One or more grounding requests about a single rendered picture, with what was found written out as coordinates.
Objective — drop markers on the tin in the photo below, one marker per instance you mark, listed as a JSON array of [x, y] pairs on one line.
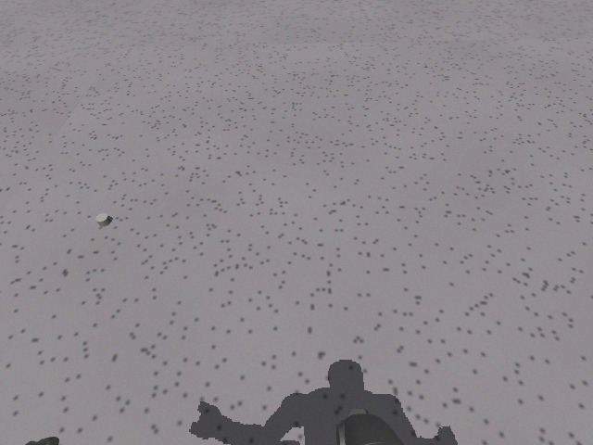
[[103, 219]]

